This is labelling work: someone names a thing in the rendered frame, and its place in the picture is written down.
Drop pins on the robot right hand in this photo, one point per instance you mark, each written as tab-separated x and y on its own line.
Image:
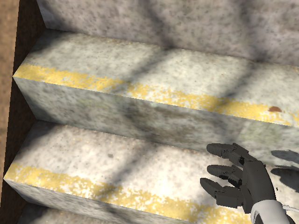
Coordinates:
251	185

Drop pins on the robot right forearm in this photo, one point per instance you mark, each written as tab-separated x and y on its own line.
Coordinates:
269	212

